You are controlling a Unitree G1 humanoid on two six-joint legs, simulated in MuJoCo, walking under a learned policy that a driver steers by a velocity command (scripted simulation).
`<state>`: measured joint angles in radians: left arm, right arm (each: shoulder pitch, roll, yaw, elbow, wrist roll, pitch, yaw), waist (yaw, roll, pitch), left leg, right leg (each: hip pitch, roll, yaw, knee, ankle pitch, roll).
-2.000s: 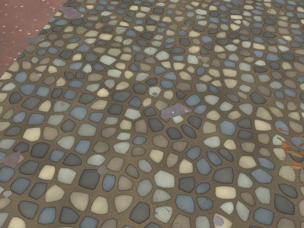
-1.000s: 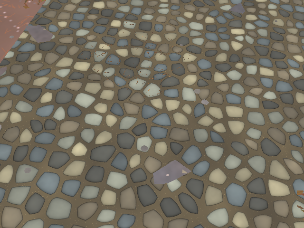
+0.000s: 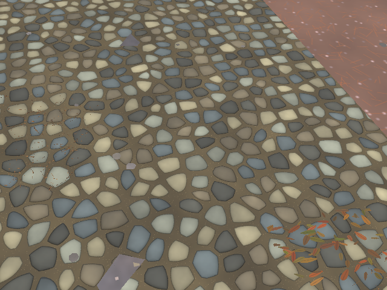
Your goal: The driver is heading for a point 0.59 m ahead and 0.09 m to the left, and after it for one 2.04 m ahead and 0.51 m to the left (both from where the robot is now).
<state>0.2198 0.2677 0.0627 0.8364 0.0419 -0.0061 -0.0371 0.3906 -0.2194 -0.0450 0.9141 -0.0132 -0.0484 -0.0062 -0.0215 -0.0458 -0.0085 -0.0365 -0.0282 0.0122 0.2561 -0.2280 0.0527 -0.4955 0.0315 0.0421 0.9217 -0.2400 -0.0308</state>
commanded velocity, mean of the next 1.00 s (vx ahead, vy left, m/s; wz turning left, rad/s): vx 0.43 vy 0.00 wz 0.25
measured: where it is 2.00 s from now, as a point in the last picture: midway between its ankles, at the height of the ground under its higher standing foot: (185, 266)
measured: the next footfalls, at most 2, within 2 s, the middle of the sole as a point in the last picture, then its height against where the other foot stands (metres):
right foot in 0.26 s outside the picture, level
left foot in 0.82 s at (173, 286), level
